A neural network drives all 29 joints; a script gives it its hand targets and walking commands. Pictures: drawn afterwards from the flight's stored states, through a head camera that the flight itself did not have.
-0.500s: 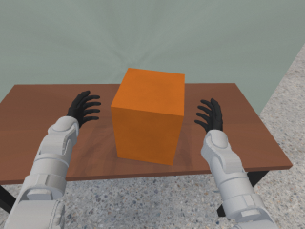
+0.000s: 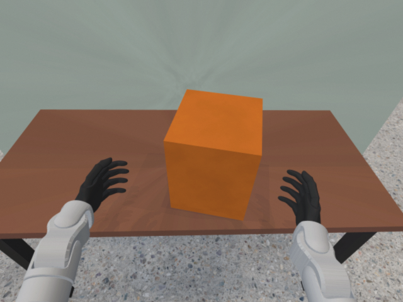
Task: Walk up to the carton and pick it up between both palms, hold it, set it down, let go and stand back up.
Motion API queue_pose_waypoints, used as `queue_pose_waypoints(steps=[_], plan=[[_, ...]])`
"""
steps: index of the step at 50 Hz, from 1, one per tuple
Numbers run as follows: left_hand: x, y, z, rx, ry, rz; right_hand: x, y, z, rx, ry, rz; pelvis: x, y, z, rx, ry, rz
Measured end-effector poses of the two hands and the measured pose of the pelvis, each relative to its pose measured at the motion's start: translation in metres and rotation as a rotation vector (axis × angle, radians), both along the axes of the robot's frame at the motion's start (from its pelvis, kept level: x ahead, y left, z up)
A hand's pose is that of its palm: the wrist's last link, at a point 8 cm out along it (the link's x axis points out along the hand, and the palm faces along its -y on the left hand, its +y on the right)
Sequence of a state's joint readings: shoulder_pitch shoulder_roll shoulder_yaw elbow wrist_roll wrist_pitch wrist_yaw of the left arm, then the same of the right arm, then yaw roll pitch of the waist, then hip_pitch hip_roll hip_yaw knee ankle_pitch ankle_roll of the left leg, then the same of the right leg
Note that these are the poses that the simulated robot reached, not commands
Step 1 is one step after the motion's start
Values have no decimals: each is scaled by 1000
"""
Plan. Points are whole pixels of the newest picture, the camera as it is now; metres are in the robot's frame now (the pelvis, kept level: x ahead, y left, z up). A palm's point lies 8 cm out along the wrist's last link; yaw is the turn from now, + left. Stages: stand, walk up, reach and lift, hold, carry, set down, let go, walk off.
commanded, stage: set down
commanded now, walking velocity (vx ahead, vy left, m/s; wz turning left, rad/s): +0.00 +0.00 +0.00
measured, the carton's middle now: (215, 155) +0.49 -0.04 +0.01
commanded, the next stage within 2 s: let go in 1.52 s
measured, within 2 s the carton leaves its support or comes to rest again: neither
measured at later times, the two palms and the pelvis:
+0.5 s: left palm (88, 243) +0.25 +0.22 +0.02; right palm (302, 253) +0.22 -0.18 +0.02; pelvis +0.01 +0.00 +0.00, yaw +0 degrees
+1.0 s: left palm (91, 271) +0.21 +0.22 -0.02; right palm (307, 272) +0.20 -0.20 -0.02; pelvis +0.02 -0.01 +0.00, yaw +0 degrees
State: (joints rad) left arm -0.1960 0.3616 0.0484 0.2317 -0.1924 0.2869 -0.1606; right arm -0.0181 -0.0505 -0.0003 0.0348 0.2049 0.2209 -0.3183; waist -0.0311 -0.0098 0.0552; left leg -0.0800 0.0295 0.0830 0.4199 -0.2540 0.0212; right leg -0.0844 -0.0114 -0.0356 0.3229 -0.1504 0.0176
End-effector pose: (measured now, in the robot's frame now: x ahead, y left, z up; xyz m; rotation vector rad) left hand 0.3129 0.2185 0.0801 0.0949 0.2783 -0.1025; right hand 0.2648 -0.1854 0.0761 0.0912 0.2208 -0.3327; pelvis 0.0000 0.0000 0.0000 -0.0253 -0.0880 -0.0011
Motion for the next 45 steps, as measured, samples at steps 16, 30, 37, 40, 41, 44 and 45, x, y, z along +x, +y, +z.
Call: queue_pose_waypoints(steps=[16,30,37,40,41,44,45], plan=[[-54,4,-57,-54,24,46,-32,-5,-32,-57,51,-9,3,-2,-2,-4,46,9],[-80,9,-71,1,88,41,-50,4,-67,11,92,27,15,-4,-1,-2,26,8],[-99,5,-88,-15,112,62,-58,-6,-79,-45,136,37,18,-9,-1,0,15,15],[-101,0,-91,-22,114,56,-64,-11,-85,-51,161,33,18,-11,-2,0,13,16],[-101,-2,-93,-21,117,54,-65,-12,-87,-50,168,33,18,-12,-2,0,13,16],[-100,-4,-96,-11,132,52,-67,-13,-92,-44,182,36,18,-13,-2,2,14,14],[-99,-4,-96,-6,138,53,-68,-13,-93,-42,183,40,18,-13,-2,3,14,13]])
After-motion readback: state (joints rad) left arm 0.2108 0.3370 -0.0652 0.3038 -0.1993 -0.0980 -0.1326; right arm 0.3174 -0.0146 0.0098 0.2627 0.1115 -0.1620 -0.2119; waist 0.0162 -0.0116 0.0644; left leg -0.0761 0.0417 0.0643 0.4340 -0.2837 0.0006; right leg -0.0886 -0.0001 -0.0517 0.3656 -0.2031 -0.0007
